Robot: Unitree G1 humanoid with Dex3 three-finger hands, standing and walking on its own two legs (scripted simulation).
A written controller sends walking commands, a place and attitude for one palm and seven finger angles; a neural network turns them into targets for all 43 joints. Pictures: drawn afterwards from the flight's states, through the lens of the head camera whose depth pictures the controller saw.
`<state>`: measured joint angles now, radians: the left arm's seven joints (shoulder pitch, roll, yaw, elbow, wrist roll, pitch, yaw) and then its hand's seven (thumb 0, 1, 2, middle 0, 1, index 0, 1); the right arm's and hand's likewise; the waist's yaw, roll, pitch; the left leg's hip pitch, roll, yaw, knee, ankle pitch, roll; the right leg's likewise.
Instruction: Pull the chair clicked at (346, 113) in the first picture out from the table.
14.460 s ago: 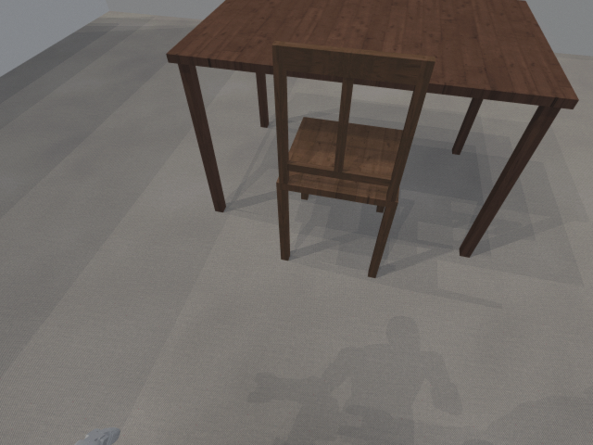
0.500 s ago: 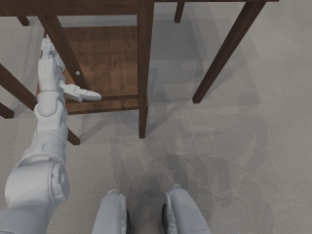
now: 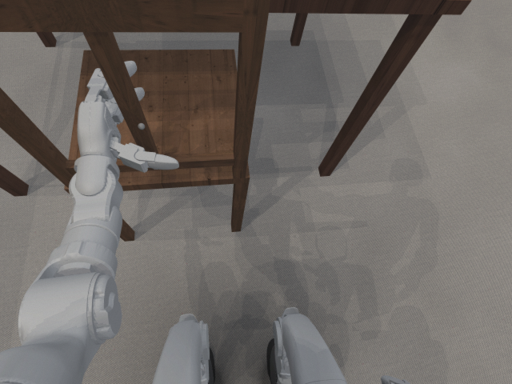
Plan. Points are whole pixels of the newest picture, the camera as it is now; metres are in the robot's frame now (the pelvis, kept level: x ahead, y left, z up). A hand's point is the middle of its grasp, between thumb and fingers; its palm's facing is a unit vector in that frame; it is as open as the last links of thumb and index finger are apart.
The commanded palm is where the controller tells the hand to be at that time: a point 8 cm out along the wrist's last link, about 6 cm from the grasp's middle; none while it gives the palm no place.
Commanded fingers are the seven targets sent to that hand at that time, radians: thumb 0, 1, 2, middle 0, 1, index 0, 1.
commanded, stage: hook a spindle and tug to test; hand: left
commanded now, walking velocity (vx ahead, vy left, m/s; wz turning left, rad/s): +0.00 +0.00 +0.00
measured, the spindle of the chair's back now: (132, 111) +0.53 +0.16 +0.03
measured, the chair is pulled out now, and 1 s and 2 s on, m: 0.00 0.01 0.12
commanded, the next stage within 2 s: step backward, pulling the chair out in 1.10 s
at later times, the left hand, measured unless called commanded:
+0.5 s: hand (143, 125) +0.50 +0.14 +0.03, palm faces +0.05 -1.00 -0.02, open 5.6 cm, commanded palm +0.46 +0.19 +0.03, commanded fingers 0.00 0.90 0.90 -0.50 -1.45 -0.50 -1.45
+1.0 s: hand (144, 133) +0.48 +0.14 +0.03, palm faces +0.06 -1.00 -0.01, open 5.7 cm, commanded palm +0.43 +0.18 +0.03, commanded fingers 0.00 0.90 0.90 -0.50 -1.45 -0.50 -1.45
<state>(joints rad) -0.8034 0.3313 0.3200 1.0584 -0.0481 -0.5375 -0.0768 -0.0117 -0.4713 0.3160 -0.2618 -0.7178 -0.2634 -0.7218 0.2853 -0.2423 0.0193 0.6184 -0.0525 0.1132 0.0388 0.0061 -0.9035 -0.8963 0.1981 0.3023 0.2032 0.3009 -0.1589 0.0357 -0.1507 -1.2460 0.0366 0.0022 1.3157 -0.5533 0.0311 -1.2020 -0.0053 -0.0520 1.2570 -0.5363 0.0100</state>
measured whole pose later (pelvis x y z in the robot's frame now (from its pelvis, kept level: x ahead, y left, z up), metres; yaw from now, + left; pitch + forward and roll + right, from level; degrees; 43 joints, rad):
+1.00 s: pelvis +0.02 -0.01 +0.01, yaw -1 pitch +27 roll -2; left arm -0.60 0.27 0.28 0.82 -0.11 -0.49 -0.06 0.02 0.69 0.76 -0.39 -1.42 -0.38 -1.45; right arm 0.29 -0.24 0.00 0.59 -0.03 0.10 0.05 0.01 -0.90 -0.90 0.20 0.30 0.20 0.30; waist -0.13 0.03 -0.16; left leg -1.16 0.04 0.02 1.25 -0.57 0.02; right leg -1.14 0.00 -0.03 1.21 -0.55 0.00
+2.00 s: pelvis -0.01 -0.01 +0.11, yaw -1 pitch +10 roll -1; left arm -0.58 0.19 0.06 1.06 -0.07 -0.23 0.08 0.04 0.68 0.73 -0.25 -1.12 -0.49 -1.45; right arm 0.24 -0.23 0.00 0.71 0.05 0.05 -0.12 0.01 -0.90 -0.90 0.20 0.30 0.21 0.30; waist -0.10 0.02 0.07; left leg -0.55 0.03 0.06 0.61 -0.23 0.02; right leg -0.53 0.00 -0.01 0.56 -0.21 0.01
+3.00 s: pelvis -0.08 -0.02 +0.11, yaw +0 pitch +3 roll +1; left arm -0.61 0.16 0.01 1.13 -0.06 -0.22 0.08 0.05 0.65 0.76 -0.25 -1.15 -0.50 -1.45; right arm 0.20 -0.21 0.01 0.79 0.01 -0.08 -0.11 0.01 -0.90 -0.90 0.20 0.30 0.20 0.30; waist -0.04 -0.01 0.14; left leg -0.47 0.01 0.03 0.65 -0.23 0.00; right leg -0.44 -0.01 0.01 0.68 -0.29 0.01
